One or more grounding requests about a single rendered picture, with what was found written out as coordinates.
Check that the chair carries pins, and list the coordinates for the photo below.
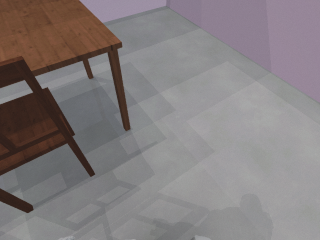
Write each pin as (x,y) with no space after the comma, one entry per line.
(30,126)

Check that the table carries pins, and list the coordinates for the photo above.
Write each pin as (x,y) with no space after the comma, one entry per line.
(52,34)

